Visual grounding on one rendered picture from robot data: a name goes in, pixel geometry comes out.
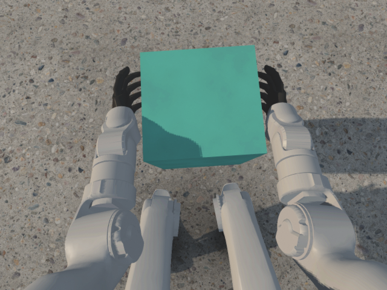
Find left robot forearm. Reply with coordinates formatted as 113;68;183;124
65;106;141;256

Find right robot forearm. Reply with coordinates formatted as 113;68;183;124
265;103;356;236

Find left robot thigh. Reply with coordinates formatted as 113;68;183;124
125;195;181;290

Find robot left hand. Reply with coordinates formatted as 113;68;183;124
112;66;141;113

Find right robot shin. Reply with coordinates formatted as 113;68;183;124
221;182;255;212

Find robot right hand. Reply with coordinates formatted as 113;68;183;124
258;65;287;115

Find left robot upper arm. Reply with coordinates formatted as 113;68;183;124
24;208;144;290

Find carton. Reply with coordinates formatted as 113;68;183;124
140;45;267;169

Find right robot upper arm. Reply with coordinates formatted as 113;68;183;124
276;202;387;290

